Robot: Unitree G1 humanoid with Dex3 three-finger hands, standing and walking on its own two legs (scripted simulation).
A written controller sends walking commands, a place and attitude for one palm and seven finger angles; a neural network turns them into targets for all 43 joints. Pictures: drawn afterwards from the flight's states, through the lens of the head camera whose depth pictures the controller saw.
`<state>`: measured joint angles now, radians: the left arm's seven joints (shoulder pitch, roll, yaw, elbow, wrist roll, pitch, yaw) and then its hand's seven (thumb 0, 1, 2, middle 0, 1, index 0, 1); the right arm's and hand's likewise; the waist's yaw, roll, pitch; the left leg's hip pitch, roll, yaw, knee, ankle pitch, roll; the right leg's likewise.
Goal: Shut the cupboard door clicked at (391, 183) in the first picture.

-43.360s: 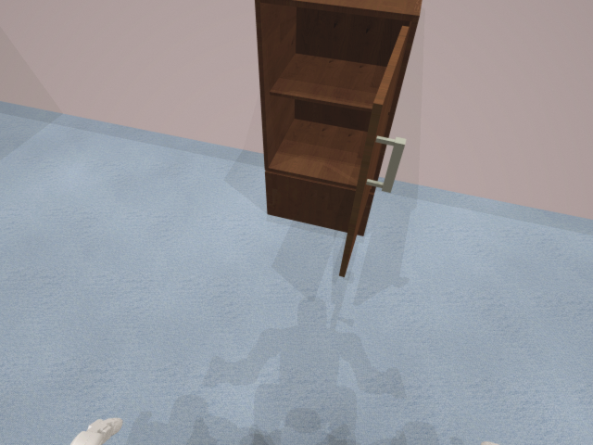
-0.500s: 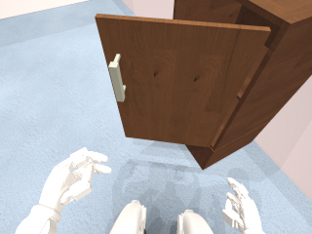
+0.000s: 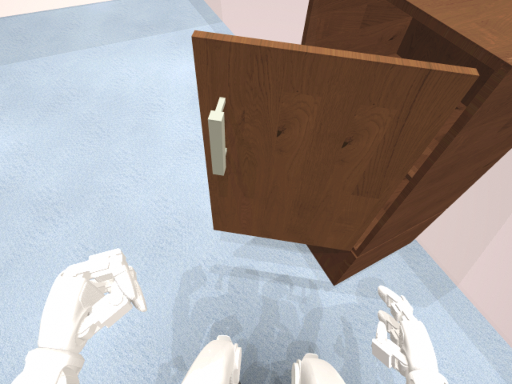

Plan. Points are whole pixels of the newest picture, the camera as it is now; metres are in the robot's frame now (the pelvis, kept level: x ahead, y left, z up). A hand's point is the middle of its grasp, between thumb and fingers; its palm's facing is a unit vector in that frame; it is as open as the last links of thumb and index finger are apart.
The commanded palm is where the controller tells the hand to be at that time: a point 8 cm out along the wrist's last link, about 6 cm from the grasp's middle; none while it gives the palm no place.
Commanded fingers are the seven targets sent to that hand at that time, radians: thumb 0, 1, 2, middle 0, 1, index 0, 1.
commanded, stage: raise the hand and make a fist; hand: left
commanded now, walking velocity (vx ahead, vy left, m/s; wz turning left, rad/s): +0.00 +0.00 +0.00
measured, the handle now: (220, 137) +0.52 +0.12 +0.05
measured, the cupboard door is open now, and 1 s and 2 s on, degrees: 54 54 54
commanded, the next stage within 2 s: bring the fist close to the handle in 0.70 s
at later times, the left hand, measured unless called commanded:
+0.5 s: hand (150, 301) +0.22 +0.17 +0.04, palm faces -0.08 -1.00 -0.01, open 3.1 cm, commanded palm +0.20 +0.22 +0.06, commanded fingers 0.00 0.90 0.90 -1.30 -1.50 -1.30 -1.50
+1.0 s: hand (169, 275) +0.25 +0.15 +0.05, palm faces -0.05 -1.00 -0.05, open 3.1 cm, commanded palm +0.25 +0.20 +0.06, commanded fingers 0.00 0.90 0.90 -1.30 -1.50 -1.30 -1.50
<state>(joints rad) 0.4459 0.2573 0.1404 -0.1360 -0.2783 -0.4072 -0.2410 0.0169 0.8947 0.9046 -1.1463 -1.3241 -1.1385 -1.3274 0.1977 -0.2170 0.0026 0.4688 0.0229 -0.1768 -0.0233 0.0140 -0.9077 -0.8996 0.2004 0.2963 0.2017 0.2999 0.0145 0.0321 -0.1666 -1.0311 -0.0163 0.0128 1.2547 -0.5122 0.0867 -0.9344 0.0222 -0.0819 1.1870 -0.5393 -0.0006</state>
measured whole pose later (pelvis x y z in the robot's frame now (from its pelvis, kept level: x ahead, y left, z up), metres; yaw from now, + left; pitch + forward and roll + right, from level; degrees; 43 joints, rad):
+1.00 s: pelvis +0.01 -0.04 +0.00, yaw +1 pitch +17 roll -3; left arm 0.25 0.27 0.14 0.07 -0.29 -0.43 -0.29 0.01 0.89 0.90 -1.31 -1.50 -1.30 -1.50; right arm 0.22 -0.25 0.02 0.51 0.03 -0.16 -0.04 0.01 -0.91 -0.90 0.20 0.30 0.20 0.30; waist 0.01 0.04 -0.18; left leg -1.05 0.00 -0.02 1.27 -0.53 0.04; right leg -0.96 0.04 -0.11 1.23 -0.57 -0.05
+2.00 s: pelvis +0.01 -0.03 +0.01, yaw -1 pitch +19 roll -1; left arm -0.40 0.19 0.12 0.67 -0.12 -0.47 -0.05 0.02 0.89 0.90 -1.30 -1.49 -1.29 -1.50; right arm 0.30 -0.25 -0.01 0.60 0.00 -0.01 0.03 0.01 -0.91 -0.90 0.20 0.30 0.20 0.30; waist -0.08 0.03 -0.16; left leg -1.02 0.00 0.04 1.17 -0.48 0.05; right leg -0.96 0.04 -0.05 1.16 -0.52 -0.04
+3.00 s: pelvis +0.00 -0.02 -0.01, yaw -1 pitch +22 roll -3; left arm -0.82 0.34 0.19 1.10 -0.12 -0.47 -0.27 0.02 0.89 0.91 -1.31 -1.50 -1.30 -1.50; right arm 0.33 -0.26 0.00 0.66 0.01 0.00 0.02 0.01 -0.91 -0.90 0.20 0.30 0.20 0.30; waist -0.14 0.05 -0.15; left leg -1.15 0.00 0.02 1.24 -0.49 0.06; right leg -1.08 0.04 -0.07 1.21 -0.52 -0.03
